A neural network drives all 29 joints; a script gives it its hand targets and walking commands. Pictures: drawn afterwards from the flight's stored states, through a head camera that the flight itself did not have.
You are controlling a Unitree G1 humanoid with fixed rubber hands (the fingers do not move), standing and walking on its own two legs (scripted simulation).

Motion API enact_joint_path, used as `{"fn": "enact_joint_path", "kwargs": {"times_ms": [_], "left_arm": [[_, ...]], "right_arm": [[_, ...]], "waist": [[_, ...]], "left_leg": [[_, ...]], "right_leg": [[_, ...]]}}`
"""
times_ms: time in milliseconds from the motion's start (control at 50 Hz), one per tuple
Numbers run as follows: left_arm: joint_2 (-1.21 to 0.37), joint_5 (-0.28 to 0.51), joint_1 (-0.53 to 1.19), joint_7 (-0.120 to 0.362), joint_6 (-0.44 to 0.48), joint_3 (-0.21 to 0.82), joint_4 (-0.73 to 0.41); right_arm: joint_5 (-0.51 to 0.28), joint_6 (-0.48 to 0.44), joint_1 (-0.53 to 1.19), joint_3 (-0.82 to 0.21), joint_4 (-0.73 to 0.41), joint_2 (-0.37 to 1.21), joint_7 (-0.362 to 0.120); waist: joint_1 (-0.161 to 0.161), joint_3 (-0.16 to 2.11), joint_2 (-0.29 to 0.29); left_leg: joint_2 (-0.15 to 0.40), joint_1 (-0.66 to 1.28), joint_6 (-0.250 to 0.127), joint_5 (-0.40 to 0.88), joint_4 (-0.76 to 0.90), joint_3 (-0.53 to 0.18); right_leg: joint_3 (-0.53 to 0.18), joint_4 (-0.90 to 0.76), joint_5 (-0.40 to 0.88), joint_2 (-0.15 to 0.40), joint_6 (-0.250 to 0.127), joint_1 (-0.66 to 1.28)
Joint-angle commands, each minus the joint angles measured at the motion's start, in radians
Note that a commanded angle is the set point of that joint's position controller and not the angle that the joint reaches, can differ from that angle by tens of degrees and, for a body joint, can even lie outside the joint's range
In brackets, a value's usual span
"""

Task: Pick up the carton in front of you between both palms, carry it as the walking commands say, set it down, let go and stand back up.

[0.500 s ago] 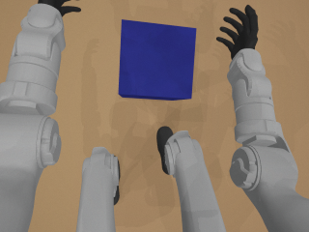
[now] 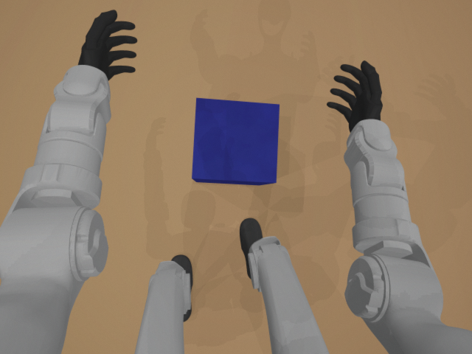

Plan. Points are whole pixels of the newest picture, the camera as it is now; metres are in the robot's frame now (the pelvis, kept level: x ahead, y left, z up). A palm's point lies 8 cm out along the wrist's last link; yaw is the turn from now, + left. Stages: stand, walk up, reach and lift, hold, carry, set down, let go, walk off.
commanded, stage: let go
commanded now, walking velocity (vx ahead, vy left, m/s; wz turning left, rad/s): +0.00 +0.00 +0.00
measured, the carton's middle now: (232, 148) +0.48 -0.10 -0.51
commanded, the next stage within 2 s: stand in 1.32 s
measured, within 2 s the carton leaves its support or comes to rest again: neither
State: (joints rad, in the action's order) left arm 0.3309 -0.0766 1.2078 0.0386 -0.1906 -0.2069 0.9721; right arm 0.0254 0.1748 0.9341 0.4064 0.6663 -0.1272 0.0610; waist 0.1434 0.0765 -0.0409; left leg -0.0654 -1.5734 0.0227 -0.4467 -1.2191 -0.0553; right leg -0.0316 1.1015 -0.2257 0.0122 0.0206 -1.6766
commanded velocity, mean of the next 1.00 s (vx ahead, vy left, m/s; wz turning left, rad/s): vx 0.00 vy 0.00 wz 0.00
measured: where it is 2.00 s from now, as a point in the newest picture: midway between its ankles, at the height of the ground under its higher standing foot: (218, 279)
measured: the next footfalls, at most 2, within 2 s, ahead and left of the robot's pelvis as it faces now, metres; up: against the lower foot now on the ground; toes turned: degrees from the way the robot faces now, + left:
none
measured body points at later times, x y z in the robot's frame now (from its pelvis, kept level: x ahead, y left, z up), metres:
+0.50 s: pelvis +0.06 -0.02 +0.11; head +0.23 -0.03 +0.52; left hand +0.40 +0.16 +0.00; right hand +0.30 -0.28 +0.01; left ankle +0.03 +0.12 -0.60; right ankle +0.11 -0.13 -0.60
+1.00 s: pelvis +0.10 +0.01 +0.14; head +0.13 +0.00 +0.59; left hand +0.28 +0.24 +0.07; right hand +0.26 -0.23 +0.06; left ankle +0.03 +0.12 -0.60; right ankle +0.12 -0.13 -0.60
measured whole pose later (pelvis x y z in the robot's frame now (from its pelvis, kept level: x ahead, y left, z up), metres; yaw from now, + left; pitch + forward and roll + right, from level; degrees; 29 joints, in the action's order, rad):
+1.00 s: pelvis +0.10 +0.01 +0.14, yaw -2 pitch -1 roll -1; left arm 0.20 0.00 -0.22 0.06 -0.06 -0.04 0.44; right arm 0.01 0.08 -0.23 0.04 0.41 -0.23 -0.07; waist 0.00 -0.08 -0.04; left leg -0.01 -0.08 -0.02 -0.34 -0.43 -0.06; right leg -0.03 0.40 -0.17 0.00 0.03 -0.21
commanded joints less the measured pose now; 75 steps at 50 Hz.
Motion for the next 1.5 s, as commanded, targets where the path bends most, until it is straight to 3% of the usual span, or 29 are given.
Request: {"fn": "enact_joint_path", "kwargs": {"times_ms": [0,80,140,260,520,680,800,1020,1060,1080,1120,1240,1300,1320,1340,1360,1420,1480], "left_arm": [[0.045,-0.033,0.087,-0.025,0.024,-0.038,-0.143],[-0.047,-0.057,-0.129,-0.083,0.034,-0.054,-0.285],[-0.096,-0.054,-0.258,-0.116,0.048,-0.042,-0.395],[-0.113,-0.033,-0.496,-0.118,0.092,-0.007,-0.501],[-0.079,0.004,-1.027,-0.059,0.196,0.038,-0.471],[-0.073,0.031,-1.237,-0.031,0.213,0.082,-0.523],[-0.071,0.049,-1.339,-0.005,0.188,0.122,-0.579],[-0.057,0.083,-1.365,0.028,0.120,0.155,-0.639],[-0.054,0.081,-1.367,0.028,0.111,0.153,-0.639],[-0.060,0.089,-1.419,0.007,0.136,0.147,-0.565],[-0.052,0.089,-1.412,-0.007,0.143,0.153,-0.586],[-0.036,0.084,-1.410,-0.020,0.133,0.155,-0.582],[-0.033,0.084,-1.409,-0.018,0.125,0.157,-0.575],[0.052,0.029,-1.579,-0.049,0.172,0.128,-0.407],[0.100,0.021,-1.552,-0.064,0.191,0.110,-0.408],[0.076,0.028,-1.501,-0.062,0.208,0.116,-0.410],[0.002,0.050,-1.479,-0.038,0.250,0.142,-0.371],[0.013,0.052,-1.510,-0.033,0.271,0.145,-0.326]], "right_arm": [[0.040,-0.031,0.026,-0.004,-0.127,-0.104,-0.032],[0.067,-0.044,-0.156,-0.056,-0.193,-0.129,-0.089],[0.061,-0.054,-0.265,-0.104,-0.233,-0.158,-0.131],[0.019,-0.082,-0.491,-0.198,-0.250,-0.154,-0.171],[-0.043,-0.162,-0.969,-0.337,-0.355,-0.144,-0.135],[-0.061,-0.170,-1.116,-0.368,-0.382,-0.169,-0.124],[-0.046,-0.148,-1.160,-0.346,-0.356,-0.195,-0.125],[-0.010,-0.078,-1.156,-0.322,-0.348,-0.203,-0.126],[-0.010,-0.069,-1.150,-0.322,-0.352,-0.203,-0.128],[0.012,-0.022,-1.111,-0.326,-0.373,-0.238,-0.104],[0.002,-0.005,-1.141,-0.343,-0.369,-0.225,-0.093],[-0.010,0.008,-1.146,-0.359,-0.379,-0.205,-0.075],[-0.016,0.016,-1.151,-0.364,-0.385,-0.198,-0.069],[0.017,-0.098,-1.231,-0.326,-0.214,-0.280,-0.044],[0.037,-0.144,-1.277,-0.336,-0.216,-0.265,-0.032],[0.043,-0.171,-1.258,-0.340,-0.196,-0.266,-0.029],[0.026,-0.212,-1.218,-0.354,-0.170,-0.269,-0.026],[0.014,-0.229,-1.227,-0.356,-0.142,-0.274,-0.022]], "waist": [[0.027,1.035,-0.064],[0.012,1.015,-0.045],[0.003,0.912,-0.025],[-0.019,0.698,0.010],[-0.054,0.359,0.089],[-0.104,0.146,0.023],[-0.131,0.029,-0.031],[-0.119,-0.112,0.014],[-0.124,-0.115,0.010],[-0.127,-0.047,0.030],[-0.127,-0.052,0.006],[-0.143,-0.058,-0.013],[-0.145,-0.064,-0.002],[-0.160,-0.074,-0.005],[-0.126,-0.146,0.008],[-0.127,-0.191,-0.002],[-0.132,-0.091,0.008],[-0.127,-0.003,0.042]], "left_leg": [[-0.042,0.372,0.022,0.334,0.212,0.070],[-0.039,0.480,0.032,0.383,0.292,0.062],[-0.034,0.520,0.035,0.333,0.364,0.061],[-0.026,0.563,0.026,0.188,0.478,0.078],[-0.001,0.801,-0.010,0.158,0.673,0.063],[0.021,1.083,-0.009,0.277,0.810,0.041],[0.044,1.203,0.004,0.373,0.879,0.028],[0.066,1.200,-0.005,0.320,0.938,0.017],[0.067,1.195,-0.006,0.330,0.934,0.018],[0.061,1.262,0.000,0.435,0.882,0.020],[0.058,1.277,0.015,0.504,0.853,0.015],[0.046,1.278,0.012,0.506,0.832,0.019],[0.037,1.269,0.006,0.459,0.833,0.028],[0.102,1.387,0.036,-0.112,0.781,0.087],[0.129,1.352,0.016,-0.189,0.817,0.017],[0.148,1.316,-0.006,-0.204,0.826,-0.006],[0.193,1.312,-0.037,-0.124,0.832,-0.052],[0.164,1.364,-0.018,0.084,0.745,0.000]], "right_leg": [[0.106,-0.034,0.430,-0.060,0.019,0.932],[0.094,-0.101,0.460,-0.062,-0.004,1.039],[0.075,-0.166,0.422,-0.057,-0.016,1.109],[0.027,-0.284,0.336,-0.036,-0.013,1.288],[-0.036,-0.477,0.397,-0.021,0.006,1.642],[-0.004,-0.593,0.386,-0.042,0.003,1.692],[0.024,-0.649,0.340,-0.069,-0.003,1.730],[0.045,-0.663,0.269,-0.090,0.001,1.818],[0.046,-0.658,0.276,-0.091,0.002,1.832],[0.051,-0.628,0.252,-0.113,0.007,1.801],[0.048,-0.625,0.250,-0.109,-0.001,1.748],[0.032,-0.622,0.306,-0.098,-0.009,1.738],[0.028,-0.625,0.319,-0.093,-0.008,1.750],[-0.084,-0.689,0.034,0.056,0.031,1.429],[-0.093,-0.720,-0.156,0.036,0.036,1.328],[-0.074,-0.705,-0.151,0.017,0.044,1.269],[-0.065,-0.617,0.032,-0.017,0.021,1.303],[-0.106,-0.560,0.247,-0.002,-0.009,1.345]]}}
